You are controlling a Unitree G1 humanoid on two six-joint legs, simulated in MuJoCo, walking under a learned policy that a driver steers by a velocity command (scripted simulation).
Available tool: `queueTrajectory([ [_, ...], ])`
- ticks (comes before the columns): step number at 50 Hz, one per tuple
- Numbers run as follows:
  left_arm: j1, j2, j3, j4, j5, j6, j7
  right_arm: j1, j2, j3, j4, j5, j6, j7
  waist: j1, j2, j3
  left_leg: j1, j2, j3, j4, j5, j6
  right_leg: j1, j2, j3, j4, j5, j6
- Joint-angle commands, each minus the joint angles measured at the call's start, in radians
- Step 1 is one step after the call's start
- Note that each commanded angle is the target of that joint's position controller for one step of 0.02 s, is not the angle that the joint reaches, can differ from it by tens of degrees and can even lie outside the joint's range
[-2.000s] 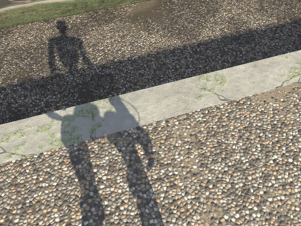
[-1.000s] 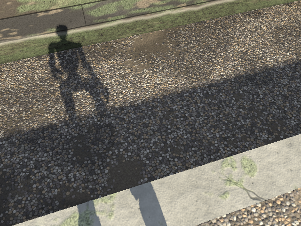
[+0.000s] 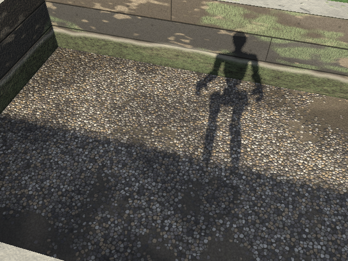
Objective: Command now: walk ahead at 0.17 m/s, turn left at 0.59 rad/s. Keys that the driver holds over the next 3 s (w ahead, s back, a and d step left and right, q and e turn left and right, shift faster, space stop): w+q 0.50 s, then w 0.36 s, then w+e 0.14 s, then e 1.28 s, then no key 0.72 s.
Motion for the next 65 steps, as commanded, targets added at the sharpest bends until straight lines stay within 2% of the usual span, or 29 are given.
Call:
queueTrajectory([
  [1,0.017,0.069,0.009,-0.080,-0.004,-0.024,-0.003,-0.038,-0.155,-0.047,-0.073,0.010,-0.007,0.008,0.027,0.180,-0.123,0.064,0.199,-0.361,-0.229,-0.497,0.102,0.124,0.055,-0.053,-0.155,-0.010,-0.033],
  [3,0.161,0.062,0.009,-0.047,0.010,-0.030,0.007,-0.101,-0.118,-0.040,-0.087,0.040,-0.010,0.000,0.117,0.122,-0.091,-0.139,0.108,-0.311,-0.155,-0.576,0.017,0.384,0.008,-0.035,-0.396,0.069,-0.069],
  [4,0.202,0.130,0.019,-0.056,0.023,-0.037,0.016,-0.059,-0.027,-0.025,-0.085,0.047,-0.013,-0.010,0.118,-0.135,-0.104,-0.273,-0.016,-0.141,0.215,-0.587,-0.030,0.481,-0.235,0.244,-0.506,-0.175,-0.082],
  [5,0.174,0.252,0.043,-0.079,0.031,-0.045,0.014,-0.108,-0.043,-0.027,-0.117,0.018,-0.023,-0.016,0.109,-0.208,-0.007,-0.471,-0.100,-0.076,0.389,-0.489,-0.046,0.382,-0.411,0.496,-0.589,-0.230,-0.094],
  [6,0.136,0.235,0.050,-0.069,0.030,-0.050,0.013,-0.144,-0.118,-0.044,-0.100,-0.015,-0.030,-0.015,0.076,-0.114,0.057,-0.476,-0.029,-0.117,0.463,-0.355,-0.054,0.283,-0.394,0.468,-0.588,-0.198,-0.098],
  [8,0.022,0.147,0.021,-0.101,0.027,-0.062,-0.002,-0.058,-0.123,-0.051,-0.049,-0.008,-0.031,0.001,0.005,-0.130,0.015,-0.378,-0.029,-0.084,0.562,-0.240,-0.075,0.247,-0.280,0.281,-0.558,-0.022,-0.074],
  [11,0.035,0.098,0.006,-0.113,0.025,-0.068,-0.015,-0.041,-0.117,-0.049,-0.024,-0.009,-0.006,0.020,0.015,-0.158,-0.016,-0.341,-0.006,-0.012,0.722,-0.192,-0.093,0.224,-0.222,0.125,-0.522,0.129,-0.093],
  [13,0.091,0.093,0.008,-0.109,0.006,-0.075,-0.025,-0.094,-0.096,-0.035,-0.028,-0.005,0.006,0.020,0.041,-0.118,-0.006,-0.411,0.017,0.001,0.745,-0.169,-0.108,0.287,-0.233,0.099,-0.494,0.207,-0.090],
  [19,0.193,0.129,0.029,-0.105,0.012,-0.085,-0.032,-0.218,-0.079,-0.004,-0.059,-0.001,0.008,0.046,0.097,-0.140,0.009,-0.402,0.102,0.074,0.521,-0.096,-0.118,0.351,-0.262,-0.009,-0.464,0.331,-0.117],
  [25,0.216,0.163,0.045,-0.105,0.032,-0.057,-0.027,-0.363,-0.058,0.035,-0.132,0.012,-0.007,0.061,0.140,-0.165,-0.005,-0.138,0.116,0.281,0.244,-0.274,-0.032,0.264,-0.310,-0.074,-0.408,0.257,-0.157],
  [27,0.192,0.162,0.043,-0.106,0.017,-0.053,-0.022,-0.249,-0.053,0.040,-0.102,0.002,-0.024,0.054,0.072,-0.122,-0.056,0.079,0.084,0.277,0.120,-0.221,0.012,0.216,-0.305,-0.102,-0.287,0.344,-0.146],
  [28,0.189,0.136,0.032,-0.113,0.011,-0.056,-0.020,-0.072,-0.082,0.026,-0.035,-0.012,-0.038,0.040,0.001,-0.036,-0.138,0.308,0.065,0.207,0.067,-0.230,0.034,0.131,-0.243,-0.177,-0.045,0.424,-0.112],
  [29,0.159,0.063,0.002,-0.186,-0.007,-0.069,-0.034,0.054,-0.195,-0.002,-0.022,-0.021,-0.048,0.029,-0.057,0.208,-0.265,0.570,0.343,-0.234,-0.034,-0.420,0.148,-0.174,-0.129,-0.268,0.323,0.109,-0.020],
  [30,0.061,0.076,0.010,-0.225,0.013,-0.065,-0.035,0.052,-0.240,-0.022,-0.021,0.020,-0.042,0.021,-0.079,0.252,-0.245,0.531,0.456,-0.479,-0.157,-0.277,0.218,-0.367,-0.009,-0.132,0.432,-0.114,0.027],
  [31,0.030,0.163,0.023,-0.266,-0.065,-0.102,-0.016,0.036,-0.152,0.019,-0.045,0.032,-0.064,0.037,-0.045,0.163,-0.089,0.392,0.484,-0.465,-0.191,-0.425,0.307,-0.405,-0.028,-0.021,0.581,-0.150,0.031],
  [33,0.062,0.147,0.020,-0.249,-0.040,-0.116,-0.003,-0.031,-0.096,0.045,-0.032,0.033,-0.084,0.038,0.028,0.075,-0.020,0.281,0.415,-0.286,-0.147,-0.447,0.249,-0.447,-0.065,-0.024,0.637,-0.075,0.020],
  [35,0.132,0.118,0.014,-0.222,-0.012,-0.103,-0.010,-0.097,-0.057,0.069,-0.039,0.008,-0.089,0.035,0.090,0.094,-0.009,0.134,0.337,-0.176,-0.117,-0.404,0.199,-0.372,-0.073,-0.021,0.615,0.045,0.013],
  [36,0.132,0.075,-0.009,-0.190,0.050,-0.066,-0.031,-0.155,-0.082,0.045,-0.038,0.000,-0.084,0.007,0.099,0.108,-0.108,0.124,0.245,-0.029,-0.136,-0.158,0.111,-0.202,-0.066,-0.044,0.404,0.156,0.037],
  [42,0.049,0.065,-0.022,-0.176,0.029,-0.032,-0.045,-0.024,-0.121,0.029,0.014,0.005,-0.079,0.009,0.031,0.093,-0.053,0.157,0.261,-0.020,-0.076,0.143,0.133,-0.084,-0.019,-0.120,0.145,0.097,0.029],
  [45,0.109,0.049,-0.025,-0.141,0.027,-0.040,-0.023,-0.117,-0.111,0.029,-0.024,0.009,-0.070,0.000,0.045,0.080,-0.070,0.047,0.255,-0.002,-0.048,0.285,0.156,0.176,0.054,-0.181,0.008,0.113,-0.003],
  [47,0.218,0.030,-0.028,-0.107,0.027,-0.037,-0.015,-0.164,-0.099,0.032,-0.025,0.019,-0.064,-0.008,0.111,0.051,-0.076,0.037,0.255,0.013,0.059,0.237,0.121,0.338,0.051,-0.158,-0.190,0.161,-0.042],
  [48,0.306,0.065,-0.014,-0.084,0.020,-0.054,-0.011,-0.179,-0.069,0.038,-0.030,0.013,-0.059,-0.013,0.168,-0.063,-0.101,-0.018,0.212,0.045,0.297,0.071,0.079,0.457,-0.059,0.039,-0.340,0.144,-0.086],
  [49,0.318,0.149,-0.007,-0.116,0.019,-0.061,-0.014,-0.163,-0.013,0.051,-0.071,-0.004,-0.059,-0.017,0.126,-0.269,-0.122,-0.209,0.096,0.159,0.599,-0.396,0.023,0.565,-0.311,0.393,-0.318,0.408,-0.148],
  [50,0.349,0.215,0.026,-0.088,-0.019,-0.060,-0.014,-0.133,-0.110,0.025,-0.079,-0.027,-0.050,-0.013,0.114,-0.226,-0.125,-0.409,0.060,0.116,0.663,-0.472,-0.024,0.571,-0.375,0.641,-0.377,0.374,-0.244],
  [51,0.314,0.188,0.027,-0.100,-0.026,-0.069,-0.016,-0.173,-0.132,0.021,-0.076,-0.034,-0.045,-0.015,0.121,-0.143,-0.049,-0.462,0.080,0.088,0.754,-0.438,-0.061,0.475,-0.383,0.662,-0.418,0.286,-0.293],
  [53,0.207,0.107,0.000,-0.126,-0.011,-0.086,-0.024,-0.225,-0.116,0.025,-0.089,-0.022,-0.049,-0.018,0.067,-0.049,-0.017,-0.426,0.111,0.084,0.836,-0.339,-0.108,0.315,-0.310,0.512,-0.409,0.459,-0.308],
  [54,0.174,0.090,-0.006,-0.133,-0.014,-0.087,-0.022,-0.220,-0.100,0.028,-0.092,-0.005,-0.039,-0.024,0.045,-0.072,-0.016,-0.356,0.126,0.104,0.810,-0.305,-0.125,0.226,-0.267,0.411,-0.400,0.633,-0.293],
  [58,0.160,0.111,-0.003,-0.137,-0.024,-0.082,-0.022,-0.222,-0.079,0.028,-0.079,-0.011,-0.005,-0.040,0.034,-0.086,-0.059,-0.206,0.138,0.125,0.635,-0.234,-0.142,0.161,-0.183,0.271,-0.431,0.836,-0.241],
  [65,0.141,0.136,0.025,-0.146,-0.015,-0.049,-0.040,-0.303,-0.032,0.046,-0.093,0.016,0.028,-0.056,0.082,-0.157,-0.078,-0.036,0.091,0.184,0.207,-0.231,-0.134,0.162,-0.103,0.270,-0.395,0.467,-0.186],
])
Next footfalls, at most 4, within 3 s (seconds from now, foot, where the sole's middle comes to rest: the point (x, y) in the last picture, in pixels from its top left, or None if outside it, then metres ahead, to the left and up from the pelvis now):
0.08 right None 0.05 -0.12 -0.77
0.56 left None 0.11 0.11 -0.77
0.96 right None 0.24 0.03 -0.77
1.38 left None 0.27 0.26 -0.77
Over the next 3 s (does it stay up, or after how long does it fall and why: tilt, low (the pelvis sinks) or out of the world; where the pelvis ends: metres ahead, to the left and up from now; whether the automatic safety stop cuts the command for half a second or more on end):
stays up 0.06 0.13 0.01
